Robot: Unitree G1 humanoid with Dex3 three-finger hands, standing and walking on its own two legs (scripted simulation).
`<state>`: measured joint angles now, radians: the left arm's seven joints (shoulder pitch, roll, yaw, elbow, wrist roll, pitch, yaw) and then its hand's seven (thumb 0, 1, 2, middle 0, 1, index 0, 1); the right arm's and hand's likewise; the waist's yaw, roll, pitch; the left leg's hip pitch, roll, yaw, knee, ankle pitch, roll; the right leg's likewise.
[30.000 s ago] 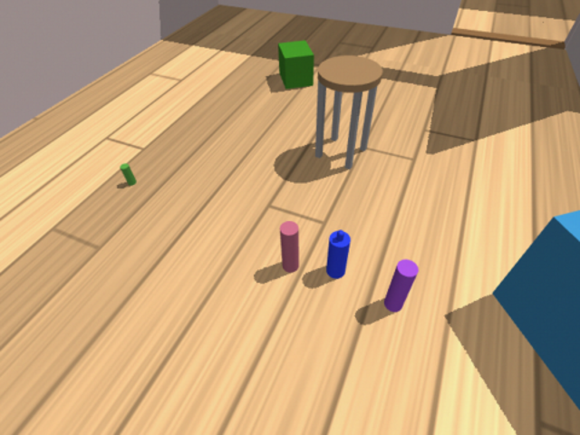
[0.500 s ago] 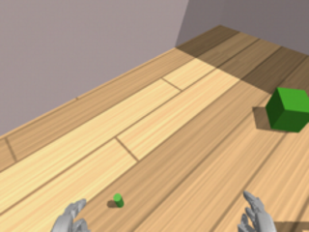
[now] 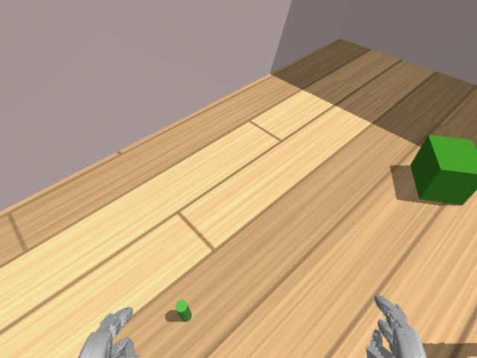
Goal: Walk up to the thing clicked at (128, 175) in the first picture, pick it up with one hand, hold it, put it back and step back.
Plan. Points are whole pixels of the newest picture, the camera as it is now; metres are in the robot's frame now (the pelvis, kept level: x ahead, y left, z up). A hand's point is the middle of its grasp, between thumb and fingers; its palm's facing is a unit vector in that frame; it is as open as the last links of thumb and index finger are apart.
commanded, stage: stand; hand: left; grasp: from above
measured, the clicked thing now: (183, 311) +0.43 +0.23 -0.66
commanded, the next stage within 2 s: none
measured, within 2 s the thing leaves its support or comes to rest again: neither
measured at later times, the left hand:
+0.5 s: hand out of the picture +0.05 +0.23 -0.11, palm faces +0.03 -0.94 -0.33, open 7.4 cm
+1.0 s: hand out of the picture +0.03 +0.23 -0.10, palm faces +0.02 -0.94 -0.33, open 7.4 cm
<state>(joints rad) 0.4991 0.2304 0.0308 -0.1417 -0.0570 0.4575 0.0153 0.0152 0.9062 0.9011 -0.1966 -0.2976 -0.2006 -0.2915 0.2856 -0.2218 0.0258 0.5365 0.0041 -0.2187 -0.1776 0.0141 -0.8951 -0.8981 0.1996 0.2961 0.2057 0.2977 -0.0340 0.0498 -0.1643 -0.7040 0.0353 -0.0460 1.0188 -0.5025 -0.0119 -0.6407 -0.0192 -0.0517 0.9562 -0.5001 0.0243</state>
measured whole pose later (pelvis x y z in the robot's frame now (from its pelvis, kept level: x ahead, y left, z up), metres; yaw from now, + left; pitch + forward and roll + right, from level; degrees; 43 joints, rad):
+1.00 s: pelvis -0.02 +0.00 +0.07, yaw -1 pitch -4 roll +0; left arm 0.16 0.29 0.04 1.14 0.03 0.00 0.02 0.01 0.91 0.90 -0.20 -0.30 -0.20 -0.29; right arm 0.17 -0.30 -0.03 1.12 -0.03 0.00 -0.02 0.01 -0.90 -0.90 0.20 0.30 0.20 0.30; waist 0.01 0.02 0.05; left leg -0.12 0.01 0.00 0.38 -0.19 -0.01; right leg -0.10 -0.04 -0.02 0.38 -0.21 0.03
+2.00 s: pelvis +0.00 +0.00 +0.07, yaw -1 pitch -2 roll +0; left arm 0.11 0.32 0.03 1.15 0.02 0.00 0.00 0.01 0.91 0.90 -0.20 -0.30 -0.20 -0.29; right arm 0.12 -0.33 -0.01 1.15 -0.02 -0.01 -0.01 0.01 -0.90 -0.90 0.20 0.30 0.20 0.30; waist 0.00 0.01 0.05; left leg -0.11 0.01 0.01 0.33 -0.18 -0.01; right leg -0.09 -0.04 -0.01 0.33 -0.19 0.03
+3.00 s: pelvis -0.08 +0.03 +0.03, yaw -1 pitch -1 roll +0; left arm 0.03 0.41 0.05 0.88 0.03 0.06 0.02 0.01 0.90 0.90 -0.20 -0.30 -0.21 -0.30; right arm 0.14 -0.40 -0.07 0.95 -0.03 0.03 0.01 0.00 -0.90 -0.90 0.20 0.30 0.20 0.30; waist -0.02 -0.05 0.16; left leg -0.30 -0.05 -0.01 0.72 -0.41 0.03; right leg -0.45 -0.05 0.08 0.79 -0.36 0.01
